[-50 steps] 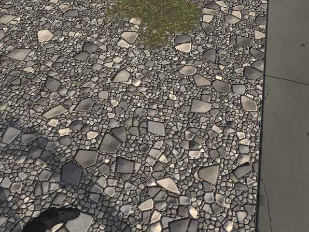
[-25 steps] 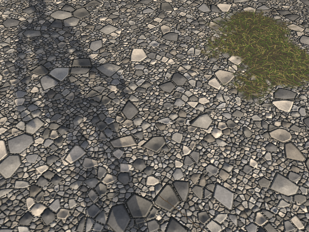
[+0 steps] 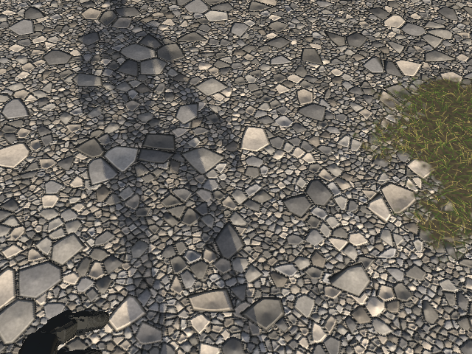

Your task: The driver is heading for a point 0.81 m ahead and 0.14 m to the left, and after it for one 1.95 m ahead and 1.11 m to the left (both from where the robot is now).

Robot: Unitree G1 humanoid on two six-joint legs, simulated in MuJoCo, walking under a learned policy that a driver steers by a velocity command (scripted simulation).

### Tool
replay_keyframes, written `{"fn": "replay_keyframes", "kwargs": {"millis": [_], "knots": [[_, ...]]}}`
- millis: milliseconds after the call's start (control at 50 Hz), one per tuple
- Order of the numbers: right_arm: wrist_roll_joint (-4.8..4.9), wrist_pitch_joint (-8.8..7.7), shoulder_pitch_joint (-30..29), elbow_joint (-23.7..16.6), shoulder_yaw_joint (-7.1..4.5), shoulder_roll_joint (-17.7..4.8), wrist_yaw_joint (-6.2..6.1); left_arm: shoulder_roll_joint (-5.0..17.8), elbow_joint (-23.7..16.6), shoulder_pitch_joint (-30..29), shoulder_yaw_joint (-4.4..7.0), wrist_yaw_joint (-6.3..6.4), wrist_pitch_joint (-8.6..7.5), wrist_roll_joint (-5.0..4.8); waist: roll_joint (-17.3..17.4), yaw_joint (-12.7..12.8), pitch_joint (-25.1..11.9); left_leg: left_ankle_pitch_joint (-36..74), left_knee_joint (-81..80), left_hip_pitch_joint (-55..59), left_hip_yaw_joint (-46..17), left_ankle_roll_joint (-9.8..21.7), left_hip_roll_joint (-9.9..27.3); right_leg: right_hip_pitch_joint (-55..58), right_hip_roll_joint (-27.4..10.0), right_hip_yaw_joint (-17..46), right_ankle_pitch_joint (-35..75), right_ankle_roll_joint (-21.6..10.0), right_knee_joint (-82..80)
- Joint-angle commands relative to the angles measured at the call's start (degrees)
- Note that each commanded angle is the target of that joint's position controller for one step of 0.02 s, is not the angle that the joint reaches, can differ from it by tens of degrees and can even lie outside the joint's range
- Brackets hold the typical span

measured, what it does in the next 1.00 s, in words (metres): walks ahead, turning left: right foot, then left foot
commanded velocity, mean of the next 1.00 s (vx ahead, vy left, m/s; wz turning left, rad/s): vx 0.50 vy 0.00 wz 0.48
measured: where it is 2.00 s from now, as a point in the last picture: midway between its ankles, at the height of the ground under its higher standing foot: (145, 257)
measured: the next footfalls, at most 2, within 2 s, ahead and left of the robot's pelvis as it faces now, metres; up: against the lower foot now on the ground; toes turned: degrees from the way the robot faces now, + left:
right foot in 0.08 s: +0.23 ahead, -0.14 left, +0.00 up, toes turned +7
left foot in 0.60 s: +0.45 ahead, +0.18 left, +0.00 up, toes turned +24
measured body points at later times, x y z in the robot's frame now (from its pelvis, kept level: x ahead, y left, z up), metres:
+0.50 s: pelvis +0.27 -0.01 +0.00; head +0.30 +0.01 +0.44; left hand +0.20 +0.28 -0.13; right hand +0.55 -0.17 -0.08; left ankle +0.39 +0.18 -0.70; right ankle +0.19 -0.14 -0.74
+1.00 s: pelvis +0.53 +0.12 +0.00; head +0.55 +0.14 +0.45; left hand +0.59 +0.43 -0.10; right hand +0.72 -0.10 -0.11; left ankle +0.42 +0.16 -0.74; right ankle +0.78 +0.07 -0.69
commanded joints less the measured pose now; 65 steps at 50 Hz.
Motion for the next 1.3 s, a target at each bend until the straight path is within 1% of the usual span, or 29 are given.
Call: {"fn": "replay_keyframes", "kwargs": {"millis": [20,60,80,100,120,140,160,200,280,500,540,580,600,620,640,660,680,700,740,900,1020,1080,1120,1140,1160,1180,1200,1220,1300], "knots": [[0.16,-0.04,0.6,-2.1,-2.70,-9.0,-0.60,6.9,-4.7,-3.5,2.25,-0.35,-1.68,-0.38,9.5,1.6,-1.3,13.3,-1.1,-1.9,-13.1,6.8,14.4,6.4,1.5,-0.4,-3.2,-1.8,-2.4],[-0.02,0.41,-0.9,-2.5,-2.41,-7.9,-0.53,8.3,-2.9,3.7,3.36,0.01,-2.23,-0.26,10.6,5.4,-3.7,18.4,4.9,-2.1,-13.4,5.0,12.6,15.8,2.2,-2.3,-5.7,-4.1,-5.2],[-0.44,0.35,-1.1,-3.1,-1.36,-5.1,-0.26,10.3,-1.9,10.6,4.23,0.36,-2.55,0.55,8.5,8.7,-10.0,18.0,15.7,-5.6,-10.6,3.1,9.4,28.1,-2.4,1.0,-6.0,-6.9,-4.3],[-0.24,0.15,4.0,-4.4,-0.22,-1.6,-0.28,14.8,-1.2,18.4,5.31,0.82,-2.38,1.66,-2.9,8.8,-19.5,3.0,34.9,-21.3,-3.6,-1.2,2.5,49.2,-15.2,19.2,-12.7,-13.7,-5.0],[0.91,-0.26,7.8,-5.1,0.15,-2.8,-0.37,14.2,0.3,20.8,5.36,0.19,-1.66,0.57,-16.8,7.4,-22.4,-16.8,48.0,-35.2,-1.0,-3.0,1.2,55.7,-22.7,41.2,-28.2,-18.9,-12.3],[1.37,-0.10,4.5,-4.0,-1.12,-8.2,-0.36,9.1,-0.7,17.8,4.06,0.30,-1.29,-0.28,-8.6,8.4,-14.3,-12.7,53.2,-39.9,-2.1,-3.6,5.0,49.4,-21.3,37.3,-36.8,-16.9,-14.6],[0.75,0.20,-0.8,-4.8,-1.53,-9.6,-0.32,7.0,-1.2,15.3,3.43,0.67,-0.67,-0.13,-3.8,8.8,-8.3,-8.2,53.7,-39.9,0.5,-3.7,7.1,42.1,-19.1,28.0,-33.3,-14.6,-14.9],[-0.22,0.44,-4.6,-5.7,-1.75,-8.1,-0.04,4.9,-0.5,11.7,2.60,1.02,-0.38,0.63,-1.8,6.7,-2.1,-2.3,48.6,-36.4,1.5,-3.6,10.7,30.5,-14.6,15.9,-20.6,-13.2,-17.4],[0.23,1.37,-5.2,-6.7,-0.92,-3.9,0.50,5.8,1.5,12.1,3.06,1.22,-1.36,0.21,-2.5,5.5,-0.8,1.8,42.8,-34.8,3.5,-4.1,13.0,26.7,-13.0,4.5,-8.9,-14.2,-21.7],[0.35,0.31,-20.0,-11.4,0.26,-1.8,3.87,10.9,5.6,17.1,4.23,1.69,0.98,-1.05,-0.4,9.7,2.7,16.8,14.8,-33.0,11.3,-2.2,10.7,36.7,-13.5,-12.9,7.4,-11.2,-20.5],[0.06,0.53,-18.8,-11.9,-0.61,-3.5,4.22,12.6,5.7,17.0,4.68,1.97,1.77,-1.58,-1.8,7.6,0.8,11.1,13.3,-28.5,13.9,-0.1,7.8,39.5,-14.0,-15.0,23.9,-10.1,-14.7],[-0.12,1.02,-9.3,-9.9,-2.71,-7.2,4.00,13.9,5.3,16.2,5.06,2.52,2.67,-2.01,-2.7,1.4,-5.2,8.0,11.2,-15.2,16.4,3.1,3.4,38.6,-13.1,-17.2,38.4,-8.6,0.3],[0.10,1.41,0.7,-7.2,-4.62,-10.3,3.17,12.5,4.9,16.0,4.47,2.81,2.71,-1.86,-0.7,-3.8,-10.0,11.4,7.9,0.4,14.7,5.5,2.2,30.4,-11.2,-18.3,33.1,-6.6,13.6],[0.47,1.94,5.3,-6.0,-5.89,-15.7,1.89,6.4,3.0,18.8,2.50,2.56,2.18,0.68,11.3,-2.4,-14.6,10.2,7.7,19.3,-5.8,10.9,14.7,9.8,-6.0,-18.2,-5.4,-3.8,33.2],[0.37,0.82,3.2,-8.4,-5.56,-17.9,2.29,3.9,-0.1,19.3,0.93,1.86,0.15,0.59,17.9,0.9,-23.8,-1.4,-2.0,29.3,-38.0,21.3,25.8,-6.6,4.4,-6.4,-37.6,-2.2,48.4],[-0.13,-0.09,3.0,-8.1,-3.82,-11.8,2.72,9.7,-0.7,12.9,2.34,1.06,-1.34,-1.63,9.6,-2.6,-20.7,-2.0,-5.1,27.4,-32.7,17.6,24.7,-12.5,0.6,0.1,-33.1,-3.0,49.7],[-0.39,-0.69,1.2,-7.3,-3.02,-9.6,2.72,9.4,-1.4,11.0,2.09,0.66,-2.15,-2.67,8.4,-1.3,-13.3,2.4,-5.4,19.6,-23.7,15.3,22.8,-12.9,-1.8,-1.1,-28.0,-4.1,45.8],[-0.34,-0.97,-2.7,-7.2,-2.48,-8.1,2.67,8.4,-0.5,11.2,1.88,1.04,-2.35,-1.65,3.5,1.6,-9.2,8.6,-5.5,11.1,-17.3,13.2,20.3,-9.7,-4.4,-1.4,-24.0,-4.0,40.7],[-1.35,-1.27,-7.3,-7.9,-1.36,-5.6,2.29,8.7,0.8,13.1,2.32,1.01,-1.24,-0.34,5.7,4.9,-6.2,18.9,-7.8,0.6,-10.5,12.0,17.4,-2.6,-6.7,-1.4,-19.9,-2.9,35.4],[-0.99,-2.05,-3.9,-2.8,-1.46,-7.8,0.72,3.8,-0.8,3.9,0.76,0.67,0.24,0.12,6.0,2.1,-1.0,20.0,-12.2,-6.4,1.6,9.1,13.1,-0.1,-4.4,-4.1,2.0,0.5,10.1],[-0.79,-1.82,0.2,1.6,-1.82,-8.8,0.85,4.6,-2.8,-1.5,0.64,-1.25,-0.18,-1.14,6.4,-0.2,2.1,17.8,-10.5,4.6,2.1,7.6,19.1,-3.8,-2.9,-3.8,1.1,-3.9,1.4],[-0.96,-0.97,-1.5,2.4,-2.18,-9.6,0.29,5.9,-2.7,2.0,1.22,-1.99,-0.16,-0.75,7.1,2.5,0.4,34.6,-4.0,9.4,4.8,5.0,19.7,0.2,-0.4,-5.0,-6.7,-7.0,-0.2],[-1.58,-0.12,-3.3,1.3,-1.75,-9.1,-0.58,9.9,0.3,14.1,3.42,-1.53,-0.19,0.33,5.4,8.7,-8.7,50.8,15.2,5.9,10.1,0.7,14.2,18.9,3.7,-7.7,1.0,-9.2,-2.0],[-3.16,-0.41,0.0,-0.8,-0.80,-6.8,-1.20,15.6,0.1,19.6,4.63,-1.14,-0.08,0.80,-3.7,8.4,-16.5,30.4,34.6,-8.6,12.6,-3.2,9.2,36.8,-7.7,7.7,20.5,-14.4,1.4],[-3.36,-1.33,7.3,-0.5,0.74,-2.3,-0.41,16.2,-0.2,19.9,4.36,-1.44,0.01,0.75,-15.1,4.9,-24.6,-17.7,52.4,-27.2,8.1,-7.0,-0.9,52.8,-19.0,33.1,23.7,-24.7,-4.3],[-2.09,-1.95,4.4,0.5,-0.02,-7.7,0.33,11.5,-1.1,20.2,3.49,-1.33,0.55,-0.42,-6.8,8.2,-26.1,-17.7,57.0,-29.8,1.3,-6.4,2.5,52.9,-17.2,32.2,17.7,-23.1,-6.2],[-0.67,-2.11,-1.7,-1.4,-0.26,-8.4,0.60,10.1,-1.8,16.6,3.13,-0.97,0.98,-0.77,-3.3,8.4,-18.1,-14.1,56.0,-33.3,2.6,-6.2,4.8,46.1,-15.3,24.3,16.8,-21.3,-6.8],[-1.07,-2.05,-5.4,-2.0,-0.18,-8.4,0.18,9.4,-2.3,14.2,2.98,-0.60,1.50,-0.88,2.2,7.8,-12.6,-10.8,53.3,-33.6,4.0,-6.3,6.7,38.5,-13.2,19.5,18.8,-19.9,-7.8],[-1.98,0.03,-4.3,-2.6,-0.23,-6.3,-1.15,9.0,-3.6,10.9,3.00,0.52,2.51,0.40,-1.0,3.2,-8.5,-5.8,43.4,-26.3,4.6,-7.8,8.1,22.9,-8.8,12.8,25.0,-19.3,-11.5]]}}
